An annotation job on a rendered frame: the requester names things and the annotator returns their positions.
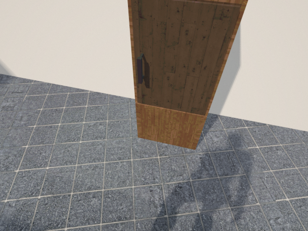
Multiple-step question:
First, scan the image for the cupboard door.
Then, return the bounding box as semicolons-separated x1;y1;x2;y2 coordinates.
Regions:
131;0;240;115

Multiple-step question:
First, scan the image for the handle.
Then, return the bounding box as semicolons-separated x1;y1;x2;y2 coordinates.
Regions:
137;53;144;84

